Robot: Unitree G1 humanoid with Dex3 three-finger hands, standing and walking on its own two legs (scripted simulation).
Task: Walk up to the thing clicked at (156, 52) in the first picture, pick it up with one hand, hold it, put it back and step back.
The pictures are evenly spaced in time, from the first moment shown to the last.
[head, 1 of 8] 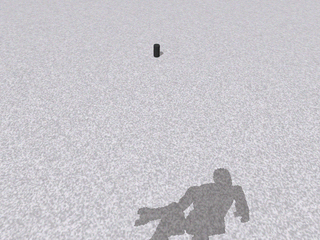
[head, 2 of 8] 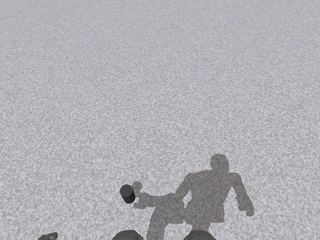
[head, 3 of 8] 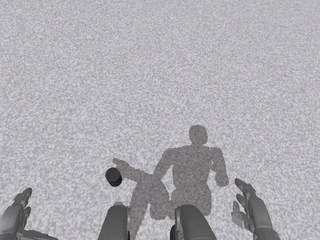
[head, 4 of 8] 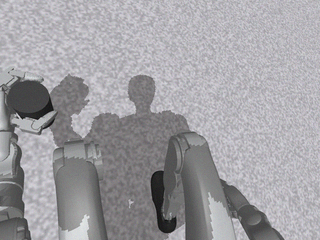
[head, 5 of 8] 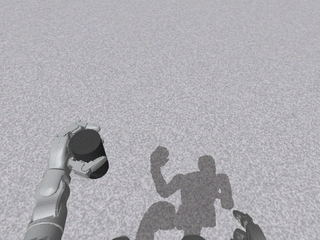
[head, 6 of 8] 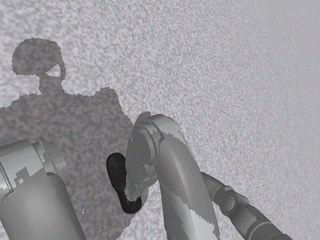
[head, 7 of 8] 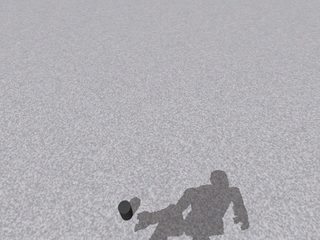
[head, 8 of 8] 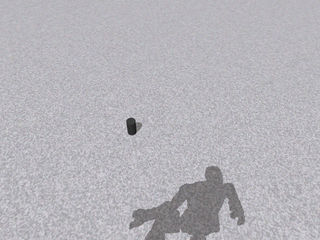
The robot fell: no
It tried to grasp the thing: yes
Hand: left
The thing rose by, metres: 0.69
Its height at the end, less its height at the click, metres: +0.00
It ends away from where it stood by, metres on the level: 0.01
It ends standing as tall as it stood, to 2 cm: yes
